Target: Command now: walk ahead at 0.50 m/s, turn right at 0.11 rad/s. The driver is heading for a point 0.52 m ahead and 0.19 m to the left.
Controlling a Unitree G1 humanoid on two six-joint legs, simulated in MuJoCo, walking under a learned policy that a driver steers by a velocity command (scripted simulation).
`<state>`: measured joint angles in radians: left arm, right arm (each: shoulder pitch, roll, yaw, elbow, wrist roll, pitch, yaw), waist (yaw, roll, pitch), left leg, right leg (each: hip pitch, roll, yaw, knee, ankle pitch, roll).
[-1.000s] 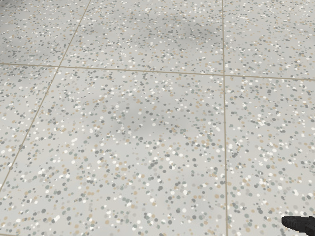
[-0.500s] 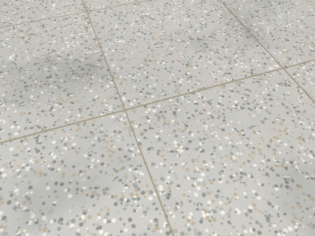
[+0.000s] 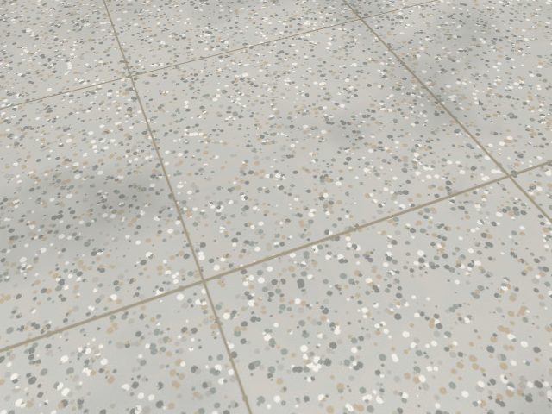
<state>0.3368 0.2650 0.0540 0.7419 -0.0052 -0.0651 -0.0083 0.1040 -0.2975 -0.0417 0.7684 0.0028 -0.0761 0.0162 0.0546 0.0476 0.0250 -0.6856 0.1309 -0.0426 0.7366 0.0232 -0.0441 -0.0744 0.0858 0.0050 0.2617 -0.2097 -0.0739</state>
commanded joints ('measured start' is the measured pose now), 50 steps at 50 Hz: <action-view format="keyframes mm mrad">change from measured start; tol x32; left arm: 1 16 179 47 -31 -8 -13 8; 50 -244 55 -14 81 20 24 3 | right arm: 1 -111 -47 -4 -78 9 -18 13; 11 351 -229 -73 19 2 -22 23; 50 186 -70 -14 73 -38 107 -50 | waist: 1 19 -101 30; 11 -152 250 -434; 28 -133 7 34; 36 -31 -341 -457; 50 -103 -116 -75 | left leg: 1 84 -39 27 -128 114 6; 9 533 -87 50 -226 -40 155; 11 1079 257 -685 -391 -319 378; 18 509 97 -220 -571 -139 285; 33 666 41 -75 -304 323 160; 34 616 -18 -44 -166 296 121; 36 165 -193 -26 397 -722 16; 38 63 -130 -78 495 -683 10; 50 594 -42 -18 -283 -135 50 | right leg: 1 -66 -256 114 -101 183 -146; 9 24 -233 68 372 570 -44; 12 -673 -65 145 1065 -341 46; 31 -456 -120 28 222 284 74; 36 443 -529 460 270 968 -255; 42 -225 -312 174 28 432 -145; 50 -360 -211 99 21 -233 -17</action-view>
